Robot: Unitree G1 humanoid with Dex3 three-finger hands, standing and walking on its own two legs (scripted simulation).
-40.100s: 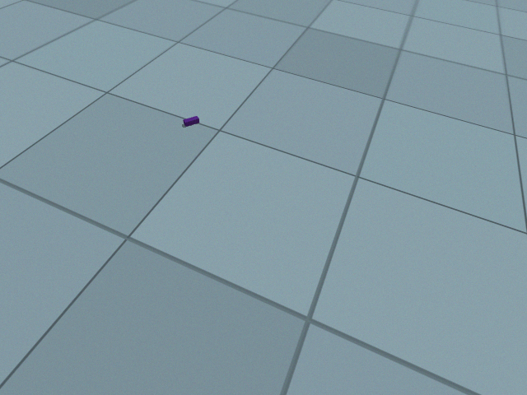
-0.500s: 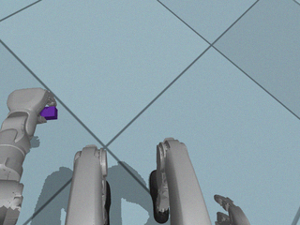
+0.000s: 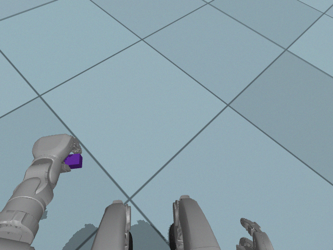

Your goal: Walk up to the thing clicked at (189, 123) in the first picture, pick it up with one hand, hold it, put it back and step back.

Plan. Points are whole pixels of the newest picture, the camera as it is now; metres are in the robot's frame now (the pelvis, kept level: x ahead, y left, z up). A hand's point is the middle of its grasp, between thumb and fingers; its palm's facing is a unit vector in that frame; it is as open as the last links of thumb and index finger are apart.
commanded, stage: lift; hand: left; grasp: from above
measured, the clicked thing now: (64, 162) +0.36 +0.25 -0.13
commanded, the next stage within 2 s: hold in 0.60 s
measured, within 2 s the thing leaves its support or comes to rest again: neither
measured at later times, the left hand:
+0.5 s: hand (58, 138) +0.37 +0.21 +0.02, palm faces -0.45 -0.10 -0.89, open 6.4 cm
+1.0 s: hand (53, 119) +0.38 +0.21 +0.07, palm faces -0.45 -0.08 -0.89, open 6.3 cm
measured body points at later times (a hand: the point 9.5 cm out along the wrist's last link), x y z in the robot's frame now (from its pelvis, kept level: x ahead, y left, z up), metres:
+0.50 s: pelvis +0.04 +0.00 +0.11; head +0.11 -0.01 +0.55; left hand +0.39 +0.22 +0.07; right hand +0.11 -0.27 -0.02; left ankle +0.07 +0.11 -0.58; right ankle +0.08 -0.13 -0.58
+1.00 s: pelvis +0.07 -0.01 +0.14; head +0.11 -0.02 +0.59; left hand +0.40 +0.21 +0.12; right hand +0.16 -0.28 +0.02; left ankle +0.07 +0.11 -0.58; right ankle +0.08 -0.13 -0.58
